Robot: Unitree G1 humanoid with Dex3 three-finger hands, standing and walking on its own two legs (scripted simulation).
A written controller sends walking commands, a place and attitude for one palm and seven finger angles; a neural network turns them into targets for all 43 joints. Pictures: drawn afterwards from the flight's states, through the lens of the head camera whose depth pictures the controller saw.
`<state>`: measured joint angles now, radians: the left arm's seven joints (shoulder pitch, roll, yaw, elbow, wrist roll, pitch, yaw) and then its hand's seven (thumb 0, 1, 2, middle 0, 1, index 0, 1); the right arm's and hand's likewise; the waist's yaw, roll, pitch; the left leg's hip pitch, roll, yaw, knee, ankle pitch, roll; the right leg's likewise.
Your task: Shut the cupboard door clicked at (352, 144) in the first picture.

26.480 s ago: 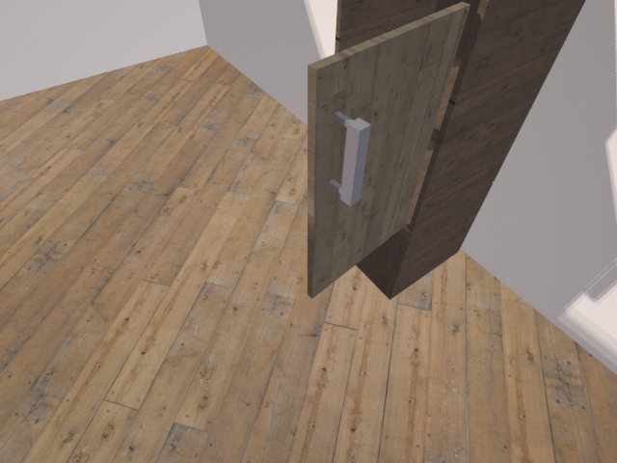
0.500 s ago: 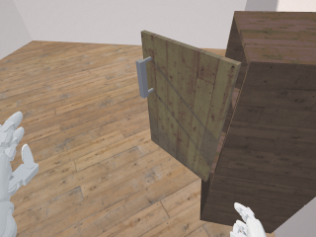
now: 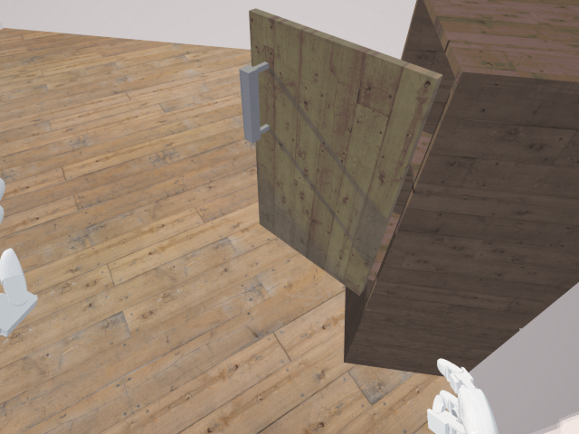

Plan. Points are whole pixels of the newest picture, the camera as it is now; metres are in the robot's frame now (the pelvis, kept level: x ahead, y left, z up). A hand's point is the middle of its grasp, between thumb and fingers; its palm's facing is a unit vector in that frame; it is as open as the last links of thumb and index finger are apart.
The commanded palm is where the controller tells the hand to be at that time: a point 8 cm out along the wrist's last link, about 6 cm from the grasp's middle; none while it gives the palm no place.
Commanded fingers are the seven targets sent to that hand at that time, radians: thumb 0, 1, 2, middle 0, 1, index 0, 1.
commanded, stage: step back with the hand held close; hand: left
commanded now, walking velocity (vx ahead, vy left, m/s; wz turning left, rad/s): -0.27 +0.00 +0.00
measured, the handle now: (257, 103) +0.70 +0.11 +0.10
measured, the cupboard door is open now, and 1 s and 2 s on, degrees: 56 56 56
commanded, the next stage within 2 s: stop stepping back and stand still in 1.00 s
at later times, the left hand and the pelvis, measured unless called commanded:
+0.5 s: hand (11, 343) +0.16 +0.26 +0.17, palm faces +0.46 -0.78 -0.42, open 7.4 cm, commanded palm +0.09 +0.30 +0.19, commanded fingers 0.00 0.90 0.90 -0.20 -0.30 -0.20 -0.30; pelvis -0.04 +0.00 -0.01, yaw +1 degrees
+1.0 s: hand out of the picture +0.08 +0.23 +0.19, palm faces +0.33 -0.81 -0.49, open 7.4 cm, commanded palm +0.02 +0.29 +0.19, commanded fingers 0.00 0.90 0.90 -0.20 -0.30 -0.20 -0.30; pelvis -0.12 -0.01 +0.00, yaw +0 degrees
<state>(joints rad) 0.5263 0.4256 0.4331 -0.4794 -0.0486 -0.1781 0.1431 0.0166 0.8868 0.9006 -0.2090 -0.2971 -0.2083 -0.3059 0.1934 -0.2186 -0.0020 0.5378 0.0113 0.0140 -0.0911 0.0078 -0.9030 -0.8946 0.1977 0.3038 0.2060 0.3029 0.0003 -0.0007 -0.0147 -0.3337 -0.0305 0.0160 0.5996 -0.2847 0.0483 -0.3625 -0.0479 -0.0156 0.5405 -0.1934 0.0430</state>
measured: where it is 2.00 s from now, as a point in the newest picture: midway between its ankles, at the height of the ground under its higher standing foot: outside the picture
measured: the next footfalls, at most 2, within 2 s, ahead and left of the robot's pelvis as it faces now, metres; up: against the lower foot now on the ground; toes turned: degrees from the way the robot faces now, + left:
right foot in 0.72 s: -0.09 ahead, -0.14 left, +0.00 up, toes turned +3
left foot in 1.10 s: -0.07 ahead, +0.10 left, +0.00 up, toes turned +0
